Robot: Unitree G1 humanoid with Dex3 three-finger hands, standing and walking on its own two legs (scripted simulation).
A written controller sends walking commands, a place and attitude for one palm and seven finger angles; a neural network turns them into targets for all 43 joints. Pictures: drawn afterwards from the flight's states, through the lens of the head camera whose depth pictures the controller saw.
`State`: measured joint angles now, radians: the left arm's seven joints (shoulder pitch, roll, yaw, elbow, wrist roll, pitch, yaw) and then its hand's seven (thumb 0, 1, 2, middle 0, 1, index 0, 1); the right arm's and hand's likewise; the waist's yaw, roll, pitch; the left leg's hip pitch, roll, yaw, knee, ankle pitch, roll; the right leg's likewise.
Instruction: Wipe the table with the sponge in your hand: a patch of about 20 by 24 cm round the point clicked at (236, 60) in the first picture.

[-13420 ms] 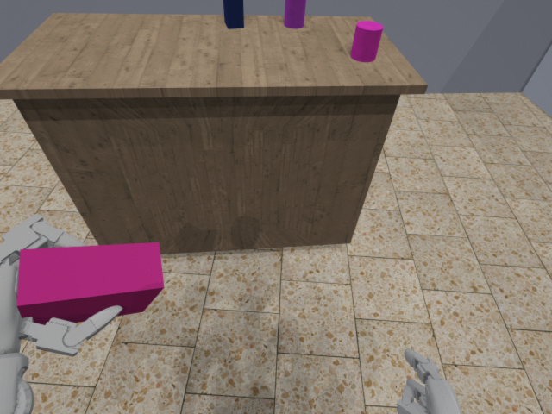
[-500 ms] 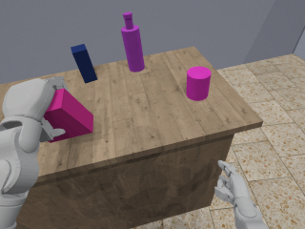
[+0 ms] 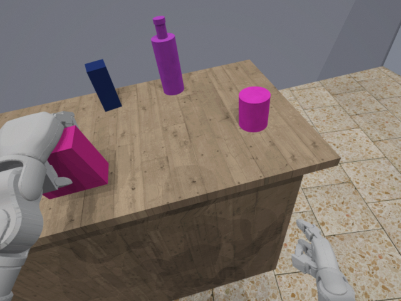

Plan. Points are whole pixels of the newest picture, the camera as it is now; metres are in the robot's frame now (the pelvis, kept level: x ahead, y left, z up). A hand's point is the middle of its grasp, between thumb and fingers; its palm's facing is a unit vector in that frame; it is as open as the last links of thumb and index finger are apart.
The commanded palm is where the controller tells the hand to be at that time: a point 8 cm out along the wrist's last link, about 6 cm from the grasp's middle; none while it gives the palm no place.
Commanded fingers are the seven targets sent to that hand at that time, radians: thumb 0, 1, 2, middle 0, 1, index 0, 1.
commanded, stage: move the sponge above the wiping area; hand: left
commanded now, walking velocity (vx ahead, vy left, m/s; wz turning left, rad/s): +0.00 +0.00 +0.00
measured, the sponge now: (68, 170) +0.27 +0.30 +0.16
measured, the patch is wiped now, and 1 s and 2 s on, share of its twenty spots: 0.00 0.00 0.00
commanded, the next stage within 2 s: lower the sponge onto the table in 1.84 s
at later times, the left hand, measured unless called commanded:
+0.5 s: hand (55, 155) +0.27 +0.31 +0.19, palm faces +0.10 -0.02 -0.99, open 9.4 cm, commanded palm +0.23 +0.30 +0.27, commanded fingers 0.00 0.10 1.30 -1.20 -1.60 -1.20 -1.60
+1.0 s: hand (49, 156) +0.27 +0.33 +0.19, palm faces +0.10 -0.02 -1.00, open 9.4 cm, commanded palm +0.22 +0.32 +0.27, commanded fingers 0.00 0.10 1.30 -1.20 -1.60 -1.20 -1.60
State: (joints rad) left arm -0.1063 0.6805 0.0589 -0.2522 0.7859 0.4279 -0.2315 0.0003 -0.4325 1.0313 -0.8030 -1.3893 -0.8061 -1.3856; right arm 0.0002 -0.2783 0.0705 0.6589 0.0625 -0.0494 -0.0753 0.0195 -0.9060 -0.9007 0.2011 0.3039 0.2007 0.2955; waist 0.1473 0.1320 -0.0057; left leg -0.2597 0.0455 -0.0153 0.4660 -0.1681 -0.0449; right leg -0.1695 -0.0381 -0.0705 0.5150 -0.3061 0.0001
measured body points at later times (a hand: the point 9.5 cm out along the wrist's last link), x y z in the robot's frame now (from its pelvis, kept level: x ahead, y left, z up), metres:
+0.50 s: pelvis +0.00 +0.00 +0.00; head -0.01 -0.04 +0.45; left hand +0.26 +0.31 +0.25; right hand +0.27 -0.17 -0.07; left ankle +0.05 +0.15 -0.74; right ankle -0.02 -0.12 -0.74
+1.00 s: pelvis +0.00 +0.01 +0.00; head +0.01 -0.04 +0.45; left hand +0.26 +0.32 +0.24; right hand +0.27 -0.17 -0.08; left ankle +0.05 +0.15 -0.74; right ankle -0.02 -0.12 -0.74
